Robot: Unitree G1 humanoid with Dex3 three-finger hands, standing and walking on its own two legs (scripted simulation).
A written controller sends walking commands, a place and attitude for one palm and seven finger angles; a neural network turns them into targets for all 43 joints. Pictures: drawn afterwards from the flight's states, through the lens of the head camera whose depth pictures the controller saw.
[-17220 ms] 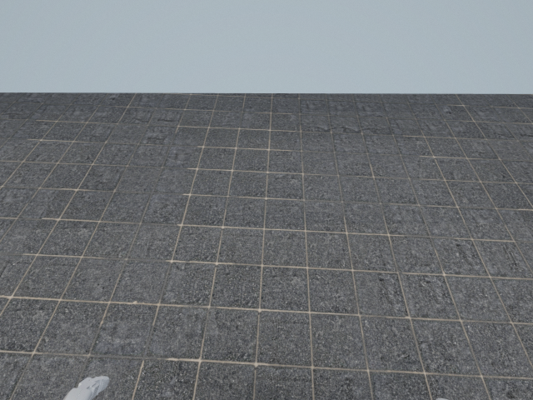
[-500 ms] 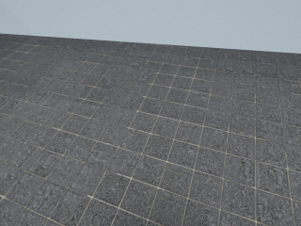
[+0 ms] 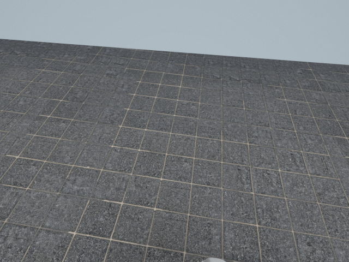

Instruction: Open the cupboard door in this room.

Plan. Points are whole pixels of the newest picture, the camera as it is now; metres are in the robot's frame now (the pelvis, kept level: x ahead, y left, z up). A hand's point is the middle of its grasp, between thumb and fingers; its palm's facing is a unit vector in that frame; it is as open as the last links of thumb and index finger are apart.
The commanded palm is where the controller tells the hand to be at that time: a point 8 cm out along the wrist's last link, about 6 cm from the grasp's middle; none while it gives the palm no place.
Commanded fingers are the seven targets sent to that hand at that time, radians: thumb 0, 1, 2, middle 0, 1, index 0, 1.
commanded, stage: turn or walk to find it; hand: left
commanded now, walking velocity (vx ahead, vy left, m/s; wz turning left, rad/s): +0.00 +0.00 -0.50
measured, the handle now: out of the picture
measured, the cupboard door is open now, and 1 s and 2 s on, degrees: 0 0 0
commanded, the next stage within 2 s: none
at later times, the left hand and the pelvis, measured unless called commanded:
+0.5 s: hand out of the picture +0.12 +0.12 -0.16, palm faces -0.23 -0.94 -0.24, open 7.4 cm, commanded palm none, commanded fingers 0.00 0.90 0.90 -0.20 -0.30 -0.20 -0.30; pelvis -0.02 -0.04 +0.00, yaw -15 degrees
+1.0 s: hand (126, 260) +0.15 +0.14 -0.16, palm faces -0.46 -0.86 -0.24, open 7.4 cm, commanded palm none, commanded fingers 0.00 0.90 0.90 -0.20 -0.30 -0.20 -0.30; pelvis -0.03 -0.01 +0.00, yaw -31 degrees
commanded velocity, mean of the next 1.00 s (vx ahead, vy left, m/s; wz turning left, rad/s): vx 0.00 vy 0.00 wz -0.50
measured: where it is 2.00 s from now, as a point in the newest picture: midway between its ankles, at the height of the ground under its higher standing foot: outside the picture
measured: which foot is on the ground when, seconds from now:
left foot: down 0.00-0.18, up 0.20-0.64, down 0.66-1.00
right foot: up 0.00-0.16, down 0.18-0.66, up 0.68-1.00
